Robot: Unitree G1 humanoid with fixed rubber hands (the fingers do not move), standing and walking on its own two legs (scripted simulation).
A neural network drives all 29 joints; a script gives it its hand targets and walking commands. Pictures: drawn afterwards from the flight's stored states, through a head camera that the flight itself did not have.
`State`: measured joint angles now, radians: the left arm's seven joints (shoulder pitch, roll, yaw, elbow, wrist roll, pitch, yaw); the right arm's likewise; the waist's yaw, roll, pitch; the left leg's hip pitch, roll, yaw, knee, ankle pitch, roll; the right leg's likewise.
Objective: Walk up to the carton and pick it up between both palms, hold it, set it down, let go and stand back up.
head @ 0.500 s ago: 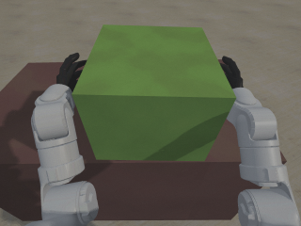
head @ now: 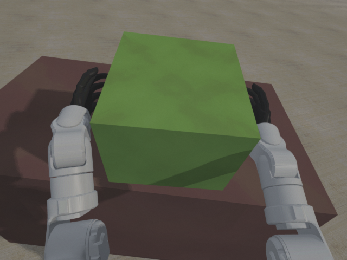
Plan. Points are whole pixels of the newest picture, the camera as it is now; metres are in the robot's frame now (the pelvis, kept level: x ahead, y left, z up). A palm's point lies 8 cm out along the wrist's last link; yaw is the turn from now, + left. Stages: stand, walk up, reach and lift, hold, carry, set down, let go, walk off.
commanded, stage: set down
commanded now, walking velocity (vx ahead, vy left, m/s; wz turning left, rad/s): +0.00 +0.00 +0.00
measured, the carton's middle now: (173, 111) +0.42 +0.00 +0.16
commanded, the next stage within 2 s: none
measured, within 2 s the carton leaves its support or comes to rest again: neither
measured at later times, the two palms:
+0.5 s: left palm (102, 113) +0.38 +0.16 +0.18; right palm (265, 137) +0.34 -0.20 +0.15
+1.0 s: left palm (109, 117) +0.41 +0.15 +0.14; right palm (260, 142) +0.36 -0.21 +0.12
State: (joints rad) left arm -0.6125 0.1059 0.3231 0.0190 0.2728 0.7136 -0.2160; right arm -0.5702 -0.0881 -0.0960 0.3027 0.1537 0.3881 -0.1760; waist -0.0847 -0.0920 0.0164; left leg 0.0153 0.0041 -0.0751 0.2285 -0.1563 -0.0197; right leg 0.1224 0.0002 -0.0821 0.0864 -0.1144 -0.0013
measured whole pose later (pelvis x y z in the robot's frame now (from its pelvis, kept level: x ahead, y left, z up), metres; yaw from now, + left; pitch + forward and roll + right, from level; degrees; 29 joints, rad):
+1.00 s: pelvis +0.00 +0.01 +0.00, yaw +0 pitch +1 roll -1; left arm -0.69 0.06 0.30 0.50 0.22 0.35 -0.10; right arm -0.58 -0.09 -0.23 0.59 -0.05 0.16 -0.09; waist -0.09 -0.03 -0.03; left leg -0.12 -0.01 -0.07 0.28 -0.16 0.00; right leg 0.00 -0.01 -0.08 0.11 -0.11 0.02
